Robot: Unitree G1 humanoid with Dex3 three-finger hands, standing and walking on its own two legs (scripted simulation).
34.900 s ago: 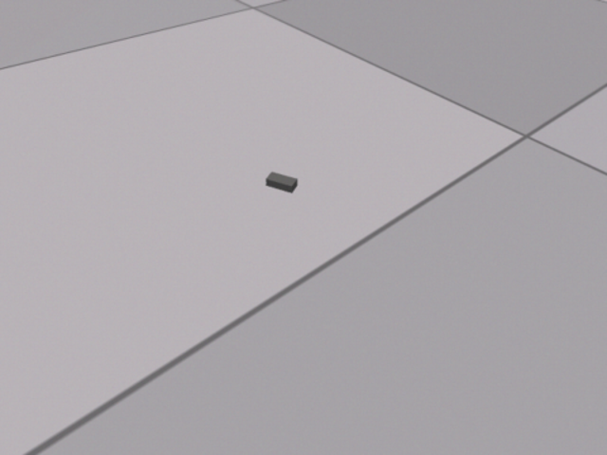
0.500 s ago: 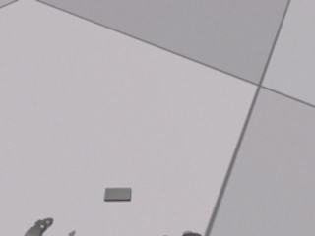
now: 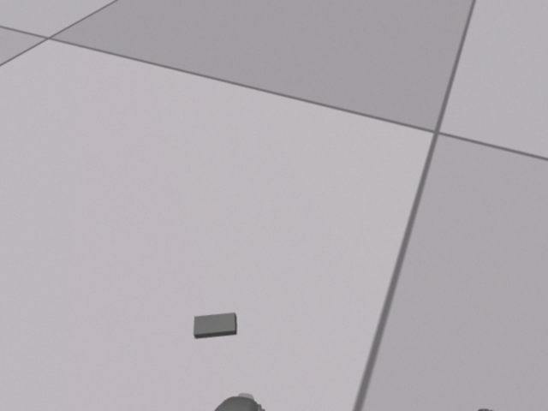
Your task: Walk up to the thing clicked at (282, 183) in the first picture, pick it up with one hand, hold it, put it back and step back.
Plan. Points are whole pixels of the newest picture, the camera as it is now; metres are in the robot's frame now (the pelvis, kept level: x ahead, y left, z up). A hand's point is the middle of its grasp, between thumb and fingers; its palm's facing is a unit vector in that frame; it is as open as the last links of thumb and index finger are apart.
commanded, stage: step back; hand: left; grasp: from above
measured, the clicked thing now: (215, 325) +0.52 +0.26 -0.74
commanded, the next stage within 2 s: none
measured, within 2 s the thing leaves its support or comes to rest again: neither
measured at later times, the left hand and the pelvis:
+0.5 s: hand out of the picture -0.06 +0.28 -0.15, palm faces +0.05 -0.93 -0.36, open 7.4 cm; pelvis -0.15 +0.01 +0.01, yaw +2 degrees
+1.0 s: hand out of the picture -0.22 +0.26 -0.14, palm faces +0.08 -0.90 -0.42, open 7.4 cm; pelvis -0.34 -0.02 -0.01, yaw +6 degrees
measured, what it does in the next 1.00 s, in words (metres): walks backwards: left foot, then right foot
